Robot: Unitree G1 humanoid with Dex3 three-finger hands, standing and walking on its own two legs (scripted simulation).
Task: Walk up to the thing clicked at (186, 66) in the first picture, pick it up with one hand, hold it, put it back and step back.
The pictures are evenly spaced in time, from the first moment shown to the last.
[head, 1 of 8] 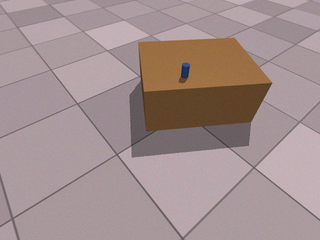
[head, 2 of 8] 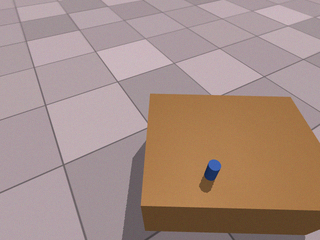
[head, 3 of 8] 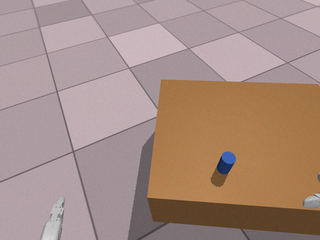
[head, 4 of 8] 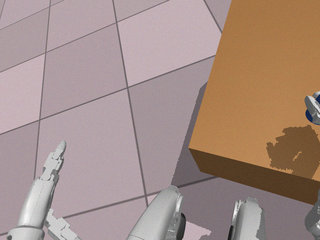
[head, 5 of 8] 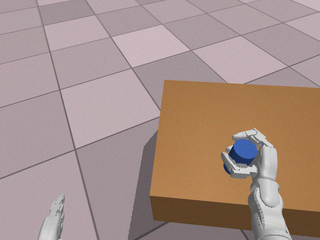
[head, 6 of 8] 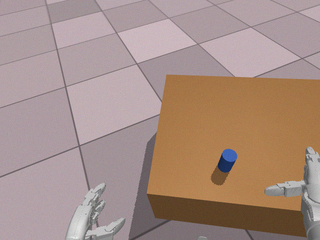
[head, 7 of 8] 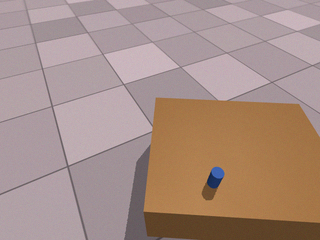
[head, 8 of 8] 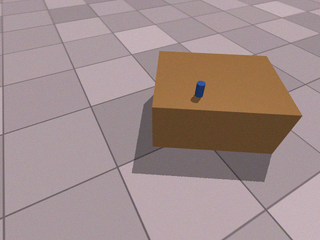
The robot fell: no
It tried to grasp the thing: yes
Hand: right
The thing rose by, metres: 0.31
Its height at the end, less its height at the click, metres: +0.00
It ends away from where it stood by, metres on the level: 0.01
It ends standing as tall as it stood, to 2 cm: yes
